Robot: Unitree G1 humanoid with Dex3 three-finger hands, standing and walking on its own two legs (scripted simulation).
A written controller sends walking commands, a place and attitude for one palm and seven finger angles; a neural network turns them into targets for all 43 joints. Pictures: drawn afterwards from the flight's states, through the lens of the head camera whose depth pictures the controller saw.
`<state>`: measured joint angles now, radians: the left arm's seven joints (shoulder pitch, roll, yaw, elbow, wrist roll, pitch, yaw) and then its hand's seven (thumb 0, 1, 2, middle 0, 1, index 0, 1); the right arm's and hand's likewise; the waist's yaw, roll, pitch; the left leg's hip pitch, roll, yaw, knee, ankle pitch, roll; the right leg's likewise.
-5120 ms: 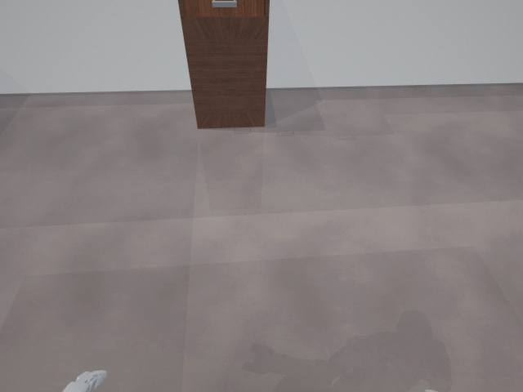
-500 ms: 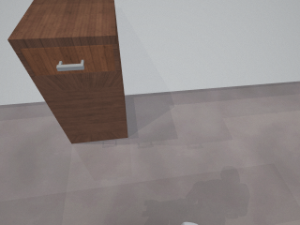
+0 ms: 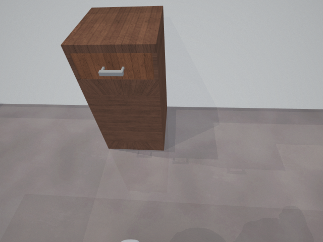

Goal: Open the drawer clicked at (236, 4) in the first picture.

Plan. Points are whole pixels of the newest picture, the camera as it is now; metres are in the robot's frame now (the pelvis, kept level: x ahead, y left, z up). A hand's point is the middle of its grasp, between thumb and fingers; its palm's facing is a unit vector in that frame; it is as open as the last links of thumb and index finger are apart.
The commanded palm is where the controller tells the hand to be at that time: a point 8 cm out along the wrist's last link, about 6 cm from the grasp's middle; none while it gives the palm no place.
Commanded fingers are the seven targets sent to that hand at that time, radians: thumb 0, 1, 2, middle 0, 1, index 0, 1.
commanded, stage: take the last steps up to it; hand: left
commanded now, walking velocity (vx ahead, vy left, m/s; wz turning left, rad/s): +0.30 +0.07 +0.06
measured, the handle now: (112, 70) +0.82 +0.31 -0.05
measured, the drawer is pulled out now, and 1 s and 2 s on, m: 0.00 0.00 0.00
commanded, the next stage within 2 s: come to a stop and stand still in 0.78 s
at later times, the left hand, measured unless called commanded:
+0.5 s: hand (80, 240) +0.15 +0.27 -0.18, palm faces +0.03 -0.98 -0.18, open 7.4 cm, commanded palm none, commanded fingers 0.00 0.90 0.90 -0.20 -0.30 -0.20 -0.30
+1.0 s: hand (105, 186) +0.31 +0.24 -0.18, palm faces +0.01 -0.98 -0.22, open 7.2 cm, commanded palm none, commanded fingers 0.00 0.90 0.90 -0.20 -0.30 -0.20 -0.30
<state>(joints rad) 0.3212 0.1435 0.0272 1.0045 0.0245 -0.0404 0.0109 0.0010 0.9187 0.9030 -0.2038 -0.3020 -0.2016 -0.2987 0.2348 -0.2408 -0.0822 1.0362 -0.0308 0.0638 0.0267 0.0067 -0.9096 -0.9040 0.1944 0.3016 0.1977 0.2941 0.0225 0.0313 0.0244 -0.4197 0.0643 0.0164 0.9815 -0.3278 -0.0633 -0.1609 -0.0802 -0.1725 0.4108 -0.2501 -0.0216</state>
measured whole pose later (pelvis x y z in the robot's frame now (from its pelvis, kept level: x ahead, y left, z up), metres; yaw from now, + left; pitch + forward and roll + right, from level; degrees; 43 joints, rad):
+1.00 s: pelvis +0.28 +0.05 -0.01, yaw -2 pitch -1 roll -1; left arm 0.23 0.16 0.03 1.08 0.02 -0.03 0.02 -0.01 0.94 0.90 -0.20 -0.30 -0.20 -0.30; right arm 0.23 -0.17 -0.04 1.08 -0.02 -0.01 -0.02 0.02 -0.94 -0.90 0.20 0.30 0.20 0.29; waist 0.00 0.03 0.05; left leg -0.41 0.11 0.06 0.74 -0.29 -0.05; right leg -0.21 0.00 -0.14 0.42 -0.20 -0.06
